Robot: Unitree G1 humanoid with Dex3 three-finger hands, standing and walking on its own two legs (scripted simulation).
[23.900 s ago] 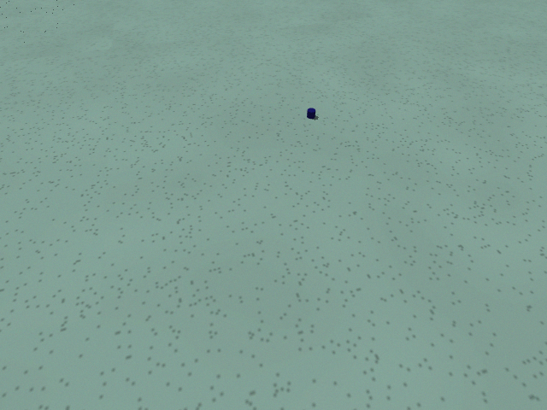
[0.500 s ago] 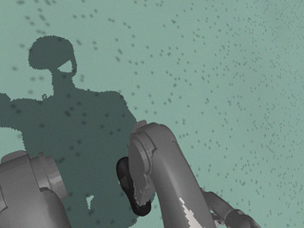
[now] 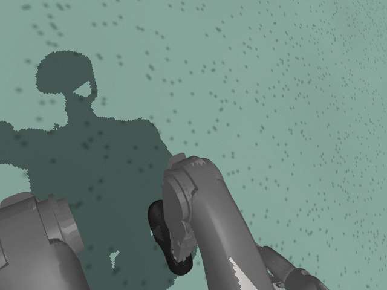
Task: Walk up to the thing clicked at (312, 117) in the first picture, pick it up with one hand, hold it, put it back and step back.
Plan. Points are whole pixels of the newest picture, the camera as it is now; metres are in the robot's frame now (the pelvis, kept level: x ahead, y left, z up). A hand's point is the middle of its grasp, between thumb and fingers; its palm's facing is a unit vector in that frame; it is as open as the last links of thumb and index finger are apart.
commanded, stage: settle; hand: left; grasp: from above
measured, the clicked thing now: out of the picture +0.41 +0.38 -0.27
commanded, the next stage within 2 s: lift in 1.04 s
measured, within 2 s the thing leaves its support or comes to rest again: leaves its support in 0.38 s
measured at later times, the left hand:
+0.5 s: hand out of the picture +0.41 +0.38 -0.22, palm faces -0.37 -0.19 -0.91, open 5.9 cm
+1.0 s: hand out of the picture +0.40 +0.38 -0.14, palm faces -0.42 -0.15 -0.89, open 5.8 cm
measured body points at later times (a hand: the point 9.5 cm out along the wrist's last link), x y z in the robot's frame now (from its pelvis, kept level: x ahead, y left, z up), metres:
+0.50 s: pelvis +0.00 +0.00 +0.00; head +0.25 +0.15 +0.35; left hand +0.43 +0.39 -0.17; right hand +0.11 -0.25 -0.06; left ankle +0.07 +0.13 -0.26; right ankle +0.11 -0.12 -0.26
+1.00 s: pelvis +0.00 -0.01 +0.02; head +0.22 +0.11 +0.39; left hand +0.42 +0.39 -0.09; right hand +0.12 -0.26 -0.08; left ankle +0.07 +0.13 -0.26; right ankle +0.11 -0.12 -0.26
